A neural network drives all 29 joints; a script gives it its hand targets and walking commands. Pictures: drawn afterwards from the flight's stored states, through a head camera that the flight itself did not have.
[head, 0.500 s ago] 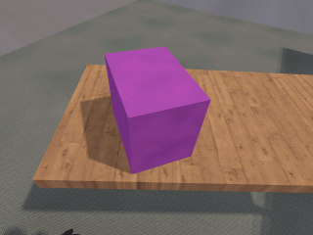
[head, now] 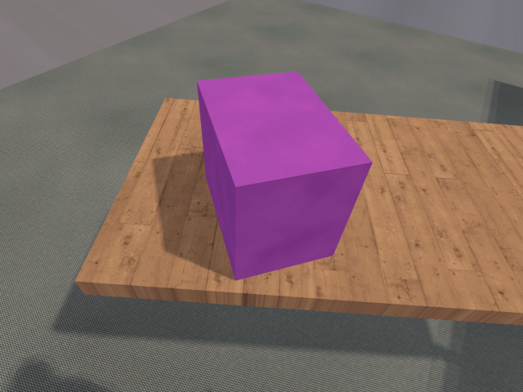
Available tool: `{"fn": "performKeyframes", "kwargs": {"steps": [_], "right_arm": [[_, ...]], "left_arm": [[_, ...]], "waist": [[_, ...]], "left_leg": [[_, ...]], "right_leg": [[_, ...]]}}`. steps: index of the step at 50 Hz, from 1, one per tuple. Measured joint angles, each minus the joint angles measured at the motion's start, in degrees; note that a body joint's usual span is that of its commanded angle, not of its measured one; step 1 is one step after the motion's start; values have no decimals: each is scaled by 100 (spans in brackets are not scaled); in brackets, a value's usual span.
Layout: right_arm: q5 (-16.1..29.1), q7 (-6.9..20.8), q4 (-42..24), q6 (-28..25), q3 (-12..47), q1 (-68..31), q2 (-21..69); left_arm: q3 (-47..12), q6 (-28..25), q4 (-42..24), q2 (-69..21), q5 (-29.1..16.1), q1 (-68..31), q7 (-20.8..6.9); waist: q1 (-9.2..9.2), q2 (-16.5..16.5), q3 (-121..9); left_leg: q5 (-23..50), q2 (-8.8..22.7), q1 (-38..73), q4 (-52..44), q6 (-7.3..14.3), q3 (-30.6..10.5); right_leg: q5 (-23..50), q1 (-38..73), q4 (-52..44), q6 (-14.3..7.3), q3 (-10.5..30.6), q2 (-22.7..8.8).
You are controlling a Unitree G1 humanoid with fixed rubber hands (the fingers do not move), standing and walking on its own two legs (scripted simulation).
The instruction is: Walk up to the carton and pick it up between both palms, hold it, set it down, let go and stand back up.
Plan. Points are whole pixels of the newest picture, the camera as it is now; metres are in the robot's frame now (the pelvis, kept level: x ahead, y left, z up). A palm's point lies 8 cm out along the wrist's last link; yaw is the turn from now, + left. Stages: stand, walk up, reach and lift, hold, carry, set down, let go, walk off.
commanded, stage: stand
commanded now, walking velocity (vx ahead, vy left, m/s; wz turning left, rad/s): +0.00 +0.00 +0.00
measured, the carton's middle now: (267, 171) +0.47 +0.00 +0.09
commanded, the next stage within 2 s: none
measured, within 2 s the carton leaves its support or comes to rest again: neither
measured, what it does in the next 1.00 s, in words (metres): stands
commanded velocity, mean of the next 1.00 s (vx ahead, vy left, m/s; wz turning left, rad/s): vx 0.00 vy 0.00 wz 0.00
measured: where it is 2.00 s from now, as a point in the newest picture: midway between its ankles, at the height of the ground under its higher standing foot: outside the picture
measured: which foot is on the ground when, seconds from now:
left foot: down 0.00-1.00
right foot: down 0.00-1.00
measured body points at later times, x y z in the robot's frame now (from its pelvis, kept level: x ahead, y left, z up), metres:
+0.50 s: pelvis -0.03 +0.00 +0.00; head -0.04 +0.02 +0.45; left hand -0.02 +0.26 -0.15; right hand +0.01 -0.26 -0.13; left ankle +0.02 +0.11 -0.73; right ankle -0.04 -0.12 -0.73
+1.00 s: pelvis -0.02 -0.02 +0.00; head -0.02 -0.01 +0.45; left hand -0.03 +0.23 -0.15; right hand +0.01 -0.26 -0.14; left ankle +0.02 +0.11 -0.73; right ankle -0.04 -0.12 -0.73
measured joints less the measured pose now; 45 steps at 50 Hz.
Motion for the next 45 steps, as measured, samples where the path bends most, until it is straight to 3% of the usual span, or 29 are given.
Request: {"fn": "performKeyframes", "kwargs": {"steps": [45], "right_arm": [[18, -47, 797, 128, 128, 127, 36]], "left_arm": [[-193, 0, 765, -11, -66, 516, 69]], "waist": [[40, 33, -75]], "left_leg": [[374, 28, -246, -174, -159, -247]], "right_leg": [[191, -277, 33, -135, -115, 80]]}}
